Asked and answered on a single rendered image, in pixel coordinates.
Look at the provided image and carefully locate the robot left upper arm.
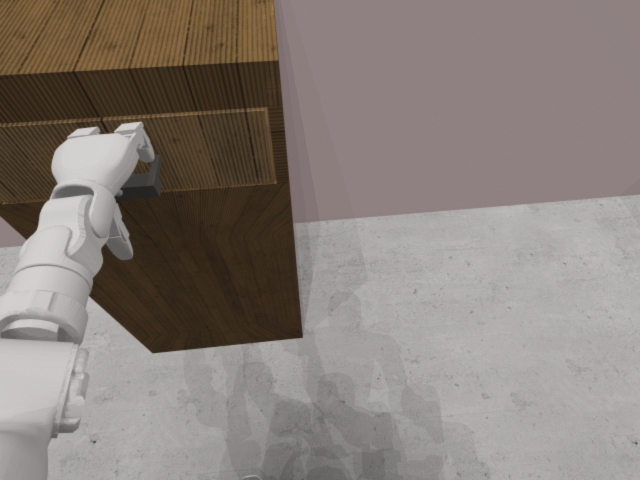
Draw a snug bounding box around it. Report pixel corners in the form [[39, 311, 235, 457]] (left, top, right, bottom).
[[0, 338, 90, 480]]

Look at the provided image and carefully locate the cabinet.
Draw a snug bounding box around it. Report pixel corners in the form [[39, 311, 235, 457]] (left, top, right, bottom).
[[0, 0, 303, 353]]

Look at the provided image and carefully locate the robot left hand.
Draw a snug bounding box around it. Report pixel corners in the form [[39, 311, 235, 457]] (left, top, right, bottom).
[[51, 122, 155, 260]]

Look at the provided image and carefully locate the left robot forearm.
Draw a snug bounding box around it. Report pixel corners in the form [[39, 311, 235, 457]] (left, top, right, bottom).
[[0, 179, 116, 346]]

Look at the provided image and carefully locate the handle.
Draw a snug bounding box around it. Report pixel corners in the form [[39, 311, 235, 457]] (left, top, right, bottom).
[[114, 155, 162, 200]]

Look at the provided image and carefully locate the drawer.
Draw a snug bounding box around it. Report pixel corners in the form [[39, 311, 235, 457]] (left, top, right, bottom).
[[0, 107, 274, 202]]

